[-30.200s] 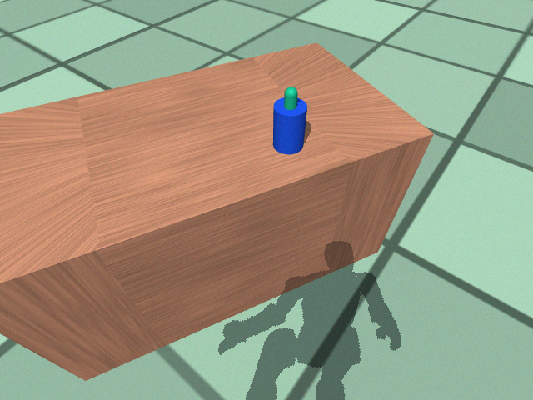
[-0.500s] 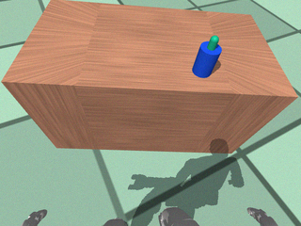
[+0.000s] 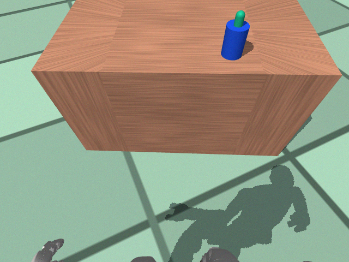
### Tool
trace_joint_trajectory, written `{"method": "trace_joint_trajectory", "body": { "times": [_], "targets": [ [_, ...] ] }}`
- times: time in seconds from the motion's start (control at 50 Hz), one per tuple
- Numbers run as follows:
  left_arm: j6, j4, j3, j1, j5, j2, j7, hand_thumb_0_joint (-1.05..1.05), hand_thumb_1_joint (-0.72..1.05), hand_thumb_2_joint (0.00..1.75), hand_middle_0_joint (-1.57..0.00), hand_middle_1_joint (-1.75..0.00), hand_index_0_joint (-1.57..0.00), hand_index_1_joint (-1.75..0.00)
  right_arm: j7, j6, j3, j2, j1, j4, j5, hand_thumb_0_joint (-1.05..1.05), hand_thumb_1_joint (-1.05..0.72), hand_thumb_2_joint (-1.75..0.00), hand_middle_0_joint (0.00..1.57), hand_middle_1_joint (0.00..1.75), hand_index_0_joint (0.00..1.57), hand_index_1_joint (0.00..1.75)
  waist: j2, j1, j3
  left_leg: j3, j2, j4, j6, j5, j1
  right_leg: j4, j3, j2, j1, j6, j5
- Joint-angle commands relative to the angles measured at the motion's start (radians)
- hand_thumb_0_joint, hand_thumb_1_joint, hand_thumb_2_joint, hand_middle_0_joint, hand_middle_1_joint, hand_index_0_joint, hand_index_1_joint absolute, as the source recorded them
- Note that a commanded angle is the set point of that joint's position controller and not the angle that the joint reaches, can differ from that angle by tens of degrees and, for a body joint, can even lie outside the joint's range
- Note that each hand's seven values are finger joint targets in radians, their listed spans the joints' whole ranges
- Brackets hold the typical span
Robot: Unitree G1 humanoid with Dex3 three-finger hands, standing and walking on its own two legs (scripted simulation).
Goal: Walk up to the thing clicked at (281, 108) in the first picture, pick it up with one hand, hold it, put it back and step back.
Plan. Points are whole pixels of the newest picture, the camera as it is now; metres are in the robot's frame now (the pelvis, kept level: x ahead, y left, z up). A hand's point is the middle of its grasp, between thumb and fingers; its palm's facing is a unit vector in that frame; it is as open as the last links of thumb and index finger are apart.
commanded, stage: step back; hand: right
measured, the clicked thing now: (235, 34) +0.89 -0.25 -0.01
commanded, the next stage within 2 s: stand in 1.58 s
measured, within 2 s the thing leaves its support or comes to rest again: neither
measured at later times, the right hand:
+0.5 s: hand out of the picture -0.06 -0.32 -0.14, palm faces -0.01 +0.91 -0.41, open 7.4 cm
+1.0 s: hand out of the picture -0.14 -0.30 -0.14, palm faces -0.06 +0.93 -0.35, open 7.4 cm
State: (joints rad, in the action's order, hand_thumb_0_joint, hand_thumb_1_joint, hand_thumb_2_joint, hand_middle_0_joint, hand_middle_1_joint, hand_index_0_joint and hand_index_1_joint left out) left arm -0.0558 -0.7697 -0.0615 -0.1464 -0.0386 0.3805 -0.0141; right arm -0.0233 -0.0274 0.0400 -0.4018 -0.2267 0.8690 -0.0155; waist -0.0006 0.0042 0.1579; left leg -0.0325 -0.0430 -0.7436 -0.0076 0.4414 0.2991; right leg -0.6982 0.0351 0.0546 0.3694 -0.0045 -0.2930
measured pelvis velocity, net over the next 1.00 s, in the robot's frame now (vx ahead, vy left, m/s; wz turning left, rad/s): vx -0.23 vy -0.04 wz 0.03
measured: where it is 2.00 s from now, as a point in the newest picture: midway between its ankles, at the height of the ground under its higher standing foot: outside the picture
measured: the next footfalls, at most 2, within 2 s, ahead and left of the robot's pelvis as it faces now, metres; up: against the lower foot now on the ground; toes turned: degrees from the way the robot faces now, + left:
left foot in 0.02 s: +0.03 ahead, +0.12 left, +0.00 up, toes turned -2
right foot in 0.36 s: -0.17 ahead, -0.15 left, +0.00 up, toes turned +1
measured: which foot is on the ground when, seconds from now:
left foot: up 0.00-0.00, down 0.02-0.38, up 0.40-0.66, down 0.68-1.00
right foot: down 0.00-0.04, up 0.06-0.34, down 0.36-1.00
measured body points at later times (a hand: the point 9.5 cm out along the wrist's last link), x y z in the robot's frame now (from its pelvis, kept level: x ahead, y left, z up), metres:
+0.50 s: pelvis -0.18 -0.04 +0.00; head -0.14 -0.06 +0.45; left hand -0.12 +0.27 -0.11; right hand -0.06 -0.37 -0.11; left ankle -0.12 +0.11 -0.66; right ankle -0.18 -0.16 -0.72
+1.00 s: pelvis -0.23 -0.04 +0.01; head -0.23 -0.04 +0.46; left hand -0.20 +0.28 -0.11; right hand -0.14 -0.34 -0.12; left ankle -0.22 +0.09 -0.70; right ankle -0.21 -0.15 -0.72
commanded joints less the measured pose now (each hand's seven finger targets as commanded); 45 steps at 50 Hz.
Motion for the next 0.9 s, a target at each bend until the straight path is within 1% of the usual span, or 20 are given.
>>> {"method": "trace_joint_trajectory", "body": {
  "times": [0.0,0.02,0.04,0.12,0.24,0.3,0.32,0.34,0.36,0.38,0.44,0.54,0.6,0.64,0.66,0.68,0.7,0.74,0.84,0.88],
  "targets": [
    [-0.002,0.084,-0.050,-0.014,0.020,0.186,-0.004,0.00,0.90,0.90,-0.20,-0.30,-0.20,-0.30,-0.013,0.038,0.082,-0.226,-0.054,-0.046,-0.023,0.00,-0.90,-0.90,0.20,0.30,0.20,0.30,0.023,0.015,-0.237,-0.178,0.170,0.362,0.085,-0.359,-0.167,-0.062,-0.165,0.077,-0.026,-0.074,0.172],
    [0.000,0.102,-0.050,0.036,0.033,0.181,-0.007,0.00,0.90,0.90,-0.20,-0.30,-0.20,-0.30,-0.003,0.030,0.099,-0.360,0.012,-0.069,-0.012,0.00,-0.90,-0.90,0.20,0.30,0.20,0.30,-0.212,0.005,-0.217,-0.433,0.392,0.396,0.247,-0.459,-0.053,-0.220,-0.019,-0.094,0.042,-0.022,-0.208],
    [-0.005,0.091,-0.075,0.090,0.018,0.221,-0.015,0.00,0.90,0.90,-0.20,-0.30,-0.20,-0.30,-0.004,0.035,0.109,-0.378,0.018,-0.081,-0.020,0.00,-0.90,-0.90,0.20,0.30,0.20,0.30,-0.203,-0.045,-0.183,-0.555,0.471,0.423,0.340,-0.474,0.062,-0.443,-0.147,-0.095,0.019,-0.011,-0.362],
    [-0.013,0.024,-0.075,-0.031,0.033,0.205,-0.006,0.00,0.90,0.90,-0.20,-0.30,-0.20,-0.30,-0.023,0.038,0.072,-0.257,0.116,-0.088,-0.020,0.00,-0.90,-0.90,0.20,0.30,0.20,0.30,-0.094,0.046,-0.166,-0.232,0.328,0.316,0.252,-0.590,0.003,-0.607,-0.223,-0.132,0.082,-0.017,-0.233],
    [0.006,0.011,-0.065,-0.032,0.020,0.181,0.009,0.00,0.90,0.90,-0.20,-0.30,-0.20,-0.30,-0.017,0.015,0.076,-0.254,0.074,-0.095,-0.029,0.00,-0.90,-0.90,0.20,0.30,0.20,0.30,-0.189,-0.008,-0.209,-0.196,0.308,0.282,0.237,-0.493,-0.136,-0.126,-0.094,-0.070,0.007,0.017,-0.242],
    [0.021,-0.069,-0.067,-0.164,0.015,0.174,0.008,0.00,0.90,0.90,-0.20,-0.30,-0.20,-0.30,-0.007,-0.009,0.073,-0.270,0.121,-0.099,-0.012,0.00,-0.90,-0.90,0.20,0.30,0.20,0.30,-0.208,0.039,-0.277,-0.130,0.248,0.192,0.161,-0.416,-0.042,0.251,0.004,-0.085,-0.209,-0.019,-0.028],
    [0.026,-0.077,-0.077,-0.167,0.000,0.211,0.006,0.00,0.90,0.90,-0.20,-0.30,-0.20,-0.30,-0.002,-0.012,0.061,-0.228,0.115,-0.103,-0.010,0.00,-0.90,-0.90,0.20,0.30,0.20,0.30,-0.124,0.035,-0.241,-0.100,0.188,0.134,0.106,-0.256,0.098,0.262,-0.079,-0.046,-0.258,-0.037,-0.013],
    [0.030,-0.062,-0.099,-0.162,-0.016,0.296,0.003,0.00,0.90,0.90,-0.20,-0.30,-0.20,-0.30,-0.002,-0.009,0.038,-0.150,0.115,-0.128,-0.006,0.00,-0.90,-0.90,0.20,0.30,0.20,0.30,0.140,0.040,-0.187,-0.046,0.027,-0.047,0.046,0.008,0.323,0.340,-0.390,0.152,-0.248,-0.096,-0.114],
    [0.025,-0.020,-0.122,-0.083,-0.015,0.412,0.000,0.00,0.90,0.90,-0.20,-0.30,-0.20,-0.30,-0.020,-0.011,0.055,-0.162,0.169,-0.146,-0.005,0.00,-0.90,-0.90,0.20,0.30,0.20,0.30,0.289,0.090,-0.141,-0.096,-0.039,-0.269,0.001,0.184,0.279,0.428,-0.608,0.379,0.020,-0.279,-0.088],
    [0.035,0.002,-0.114,-0.032,-0.007,0.389,-0.003,0.00,0.90,0.90,-0.20,-0.30,-0.20,-0.30,-0.022,-0.012,0.071,-0.202,0.167,-0.133,-0.002,0.00,-0.90,-0.90,0.20,0.30,0.20,0.30,0.215,0.060,-0.095,-0.178,-0.004,-0.394,-0.007,0.161,0.235,0.426,-0.603,0.396,0.114,-0.304,-0.055],
    [0.055,0.005,-0.079,0.062,-0.011,0.261,-0.014,0.00,0.90,0.90,-0.20,-0.30,-0.20,-0.30,-0.014,0.001,0.057,-0.184,0.078,-0.073,0.006,0.00,-0.90,-0.90,0.20,0.30,0.20,0.30,0.093,-0.017,-0.135,-0.123,-0.048,-0.452,0.001,0.018,0.222,0.225,-0.244,0.186,-0.036,-0.183,0.293],
    [0.069,-0.029,-0.088,-0.061,-0.012,0.287,-0.012,0.00,0.90,0.90,-0.20,-0.30,-0.20,-0.30,0.005,0.011,0.056,-0.180,0.114,-0.068,-0.017,0.00,-0.90,-0.90,0.20,0.30,0.20,0.30,0.167,0.072,-0.140,-0.052,0.023,-0.173,-0.018,0.073,0.251,0.263,-0.317,0.210,-0.235,-0.199,-0.061],
    [0.067,-0.036,-0.084,-0.022,-0.006,0.303,-0.005,0.00,0.90,0.90,-0.20,-0.30,-0.20,-0.30,0.020,0.023,0.067,-0.186,0.080,-0.023,-0.021,0.00,-0.90,-0.90,0.20,0.30,0.20,0.30,0.193,0.047,-0.128,0.014,0.047,0.085,0.004,0.105,0.043,0.306,-0.321,0.228,-0.095,-0.194,-0.269],
    [0.058,-0.041,-0.059,-0.018,-0.002,0.265,0.003,0.00,0.90,0.90,-0.20,-0.30,-0.20,-0.30,0.024,0.034,0.075,-0.176,-0.005,0.037,-0.018,0.00,-0.90,-0.90,0.20,0.30,0.20,0.30,0.129,0.002,-0.144,0.035,0.009,0.327,0.037,-0.033,-0.193,0.223,-0.219,0.156,0.032,-0.129,-0.293],
    [0.055,-0.050,-0.043,-0.046,0.000,0.209,0.005,0.00,0.90,0.90,-0.20,-0.30,-0.20,-0.30,0.021,0.040,0.088,-0.203,-0.038,0.056,-0.031,0.00,-0.90,-0.90,0.20,0.30,0.20,0.30,0.007,-0.011,-0.153,-0.116,0.074,0.382,0.063,0.083,-0.291,0.102,-0.167,0.103,0.160,-0.092,-0.341],
    [0.060,-0.046,-0.031,0.008,0.022,0.170,0.007,0.00,0.90,0.90,-0.20,-0.30,-0.20,-0.30,0.021,0.046,0.092,-0.287,-0.002,0.042,-0.029,0.00,-0.90,-0.90,0.20,0.30,0.20,0.30,-0.224,-0.030,-0.135,-0.506,0.306,0.530,0.171,0.447,-0.156,-0.072,-0.027,-0.029,0.232,-0.017,-0.316],
    [0.061,-0.066,-0.062,0.052,0.010,0.254,0.002,0.00,0.90,0.90,-0.20,-0.30,-0.20,-0.30,0.024,0.048,0.102,-0.334,0.050,0.023,-0.026,0.00,-0.90,-0.90,0.20,0.30,0.20,0.30,-0.156,-0.039,-0.052,-0.591,0.397,0.586,0.260,0.548,0.071,-0.209,-0.079,-0.011,0.135,-0.013,-0.308],
    [0.068,-0.102,-0.051,-0.018,0.027,0.214,0.018,0.00,0.90,0.90,-0.20,-0.30,-0.20,-0.30,0.020,0.068,0.067,-0.231,0.136,0.014,-0.029,0.00,-0.90,-0.90,0.20,0.30,0.20,0.30,-0.053,0.026,-0.045,-0.382,0.286,0.508,0.201,0.272,0.017,-0.198,-0.119,-0.003,0.095,-0.016,-0.169],
    [0.088,-0.160,-0.056,-0.087,0.014,0.188,0.025,0.00,0.90,0.90,-0.20,-0.30,-0.20,-0.30,0.034,0.049,0.073,-0.227,0.115,0.030,-0.029,0.00,-0.90,-0.90,0.20,0.30,0.20,0.30,-0.155,0.016,-0.094,-0.204,0.234,0.443,0.152,0.226,0.078,0.128,0.015,-0.063,-0.171,-0.009,-0.103],
    [0.103,-0.183,-0.059,-0.126,0.004,0.189,0.010,0.00,0.90,0.90,-0.20,-0.30,-0.20,-0.30,0.034,0.034,0.053,-0.162,0.108,0.033,-0.016,0.00,-0.90,-0.90,0.20,0.30,0.20,0.30,-0.060,0.047,-0.116,-0.119,0.175,0.270,0.092,0.128,0.137,0.314,-0.045,-0.061,-0.324,-0.030,-0.051]
  ]
}}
